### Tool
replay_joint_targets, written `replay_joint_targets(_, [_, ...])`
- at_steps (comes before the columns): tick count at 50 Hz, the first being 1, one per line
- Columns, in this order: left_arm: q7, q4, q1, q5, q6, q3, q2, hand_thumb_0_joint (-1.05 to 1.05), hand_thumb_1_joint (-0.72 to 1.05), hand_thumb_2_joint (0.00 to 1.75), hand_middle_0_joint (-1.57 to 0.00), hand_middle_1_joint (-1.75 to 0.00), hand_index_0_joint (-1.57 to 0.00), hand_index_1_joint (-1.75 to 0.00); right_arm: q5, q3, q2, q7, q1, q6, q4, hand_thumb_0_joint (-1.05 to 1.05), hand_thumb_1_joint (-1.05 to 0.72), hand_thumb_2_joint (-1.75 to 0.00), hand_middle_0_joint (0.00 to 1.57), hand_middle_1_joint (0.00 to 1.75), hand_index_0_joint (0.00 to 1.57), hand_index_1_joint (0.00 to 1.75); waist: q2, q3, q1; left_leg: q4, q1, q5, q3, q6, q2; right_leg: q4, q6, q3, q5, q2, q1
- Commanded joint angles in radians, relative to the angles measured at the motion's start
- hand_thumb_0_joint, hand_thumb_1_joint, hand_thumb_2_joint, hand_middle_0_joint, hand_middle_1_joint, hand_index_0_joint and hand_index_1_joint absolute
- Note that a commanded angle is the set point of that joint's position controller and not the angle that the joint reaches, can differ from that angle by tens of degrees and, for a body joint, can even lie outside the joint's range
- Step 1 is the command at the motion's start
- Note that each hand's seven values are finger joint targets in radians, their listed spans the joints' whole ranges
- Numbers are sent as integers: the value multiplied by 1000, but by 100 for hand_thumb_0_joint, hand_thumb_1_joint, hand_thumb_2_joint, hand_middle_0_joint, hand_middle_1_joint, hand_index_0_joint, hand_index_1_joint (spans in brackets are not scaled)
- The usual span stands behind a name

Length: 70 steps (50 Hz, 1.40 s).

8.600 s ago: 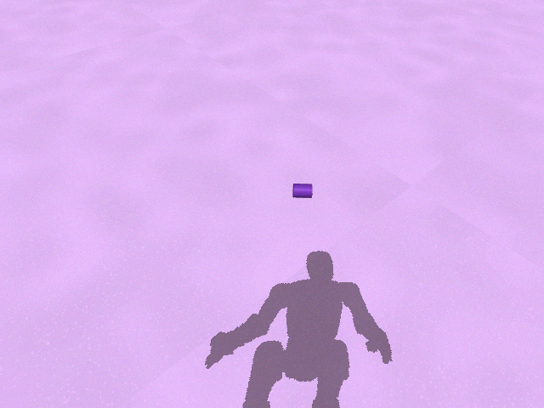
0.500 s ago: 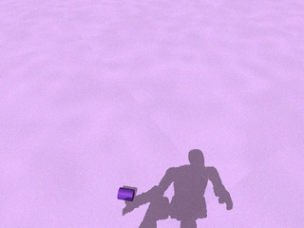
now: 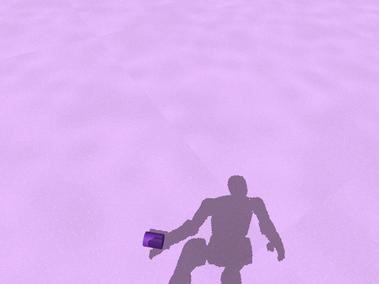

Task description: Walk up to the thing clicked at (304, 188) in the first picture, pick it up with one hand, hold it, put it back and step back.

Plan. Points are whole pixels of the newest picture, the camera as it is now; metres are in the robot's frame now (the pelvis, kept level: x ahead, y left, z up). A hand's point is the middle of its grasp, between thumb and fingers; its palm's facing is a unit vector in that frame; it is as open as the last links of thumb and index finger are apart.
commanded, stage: stand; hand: left
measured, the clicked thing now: (153, 240) +0.48 +0.16 -0.74
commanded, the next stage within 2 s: walk up in 1.62 s
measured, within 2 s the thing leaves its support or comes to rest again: neither
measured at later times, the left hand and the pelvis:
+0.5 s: hand out of the picture +0.11 +0.26 -0.15, palm faces +0.00 -0.94 -0.34, open 7.4 cm; pelvis +0.02 +0.01 +0.00, yaw +0 degrees
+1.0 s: hand out of the picture +0.09 +0.26 -0.15, palm faces -0.01 -0.94 -0.34, open 7.4 cm; pelvis +0.02 +0.01 +0.00, yaw +0 degrees
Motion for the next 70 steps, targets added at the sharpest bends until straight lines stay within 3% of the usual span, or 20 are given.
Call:
replay_joint_targets(1, [14,-53,-40,-1,-29,40,217,0,90,90,-20,-30,-20,-30,9,-33,-218,-16,-62,-25,-55,0,-90,-90,20,30,20,30,27,-129,10,-59,34,134,-74,54,102,-61,-31,92,139,-111,89])
replay_joint_targets(6, [17,-43,-46,-2,-26,37,206,0,90,90,-20,-30,-20,-30,10,-30,-222,-22,-70,-25,-51,0,-90,-90,20,30,20,30,27,-145,5,-47,61,261,-59,50,107,-54,-25,77,248,-111,121])
replay_joint_targets(12, [19,-36,-65,2,-20,40,210,0,90,90,-20,-30,-20,-30,8,-29,-217,-22,-98,-15,-52,0,-90,-90,20,30,20,30,11,-98,6,-78,46,156,-64,46,103,-83,-22,71,139,-107,96])
replay_joint_targets(20, [21,-35,-59,4,-26,42,207,0,90,90,-20,-30,-20,-30,11,-32,-217,-20,-127,-19,-58,0,-90,-90,20,30,20,30,6,-130,9,-71,110,235,-60,47,107,-89,-20,70,220,-113,104])
replay_joint_targets(27, [23,-35,-58,5,-24,44,207,0,90,90,-20,-30,-20,-30,10,-32,-218,-21,-127,-17,-61,0,-90,-90,20,30,20,30,12,-135,8,-75,100,237,-54,49,108,-90,-17,65,233,-116,128])
replay_joint_targets(30, [25,-30,-61,4,-22,45,213,0,90,90,-20,-30,-20,-30,11,-29,-207,-20,-124,-14,-59,0,-90,-90,20,30,20,30,0,-102,7,-95,79,175,-58,47,100,-99,-17,64,161,-111,110])
replay_joint_targets(35, [22,-33,-48,4,-20,43,209,0,90,90,-20,-30,-20,-30,11,-31,-215,-21,-119,-16,-57,0,-90,-90,20,30,20,30,22,-113,12,-93,88,203,-54,47,102,-95,-22,69,188,-116,122])
replay_joint_targets(45, [22,-32,-42,7,-19,41,212,0,90,90,-20,-30,-20,-30,10,-28,-215,-18,-96,-13,-53,0,-90,-90,20,30,20,30,7,-82,8,-110,64,90,-60,49,92,-120,-20,69,80,-111,89])
replay_joint_targets(50, [22,-38,-39,7,-20,40,212,0,90,90,-20,-30,-20,-30,8,-28,-216,-19,-91,-14,-55,0,-90,-90,20,30,20,30,18,-101,9,-101,76,141,-61,50,100,-108,-21,67,123,-116,100])
replay_joint_targets(58, [22,-39,-41,6,-18,39,218,0,90,90,-20,-30,-20,-30,8,-29,-216,-18,-77,-11,-54,0,-90,-90,20,30,20,30,1,-70,4,-114,50,70,-66,49,94,-117,-25,69,51,-112,82])
replay_joint_targets(64, [21,-42,-29,5,-19,37,215,0,90,90,-20,-30,-20,-30,8,-28,-219,-18,-76,-14,-56,0,-90,-90,20,30,20,30,15,-89,12,-104,61,132,-65,51,100,-101,-28,68,110,-116,103])
replay_joint_targets(70, [22,-43,-33,9,-19,38,222,0,90,90,-20,-30,-20,-30,9,-28,-215,-18,-65,-11,-58,0,-90,-90,20,30,20,30,-3,-76,4,-107,47,84,-68,51,95,-114,-25,68,74,-114,96])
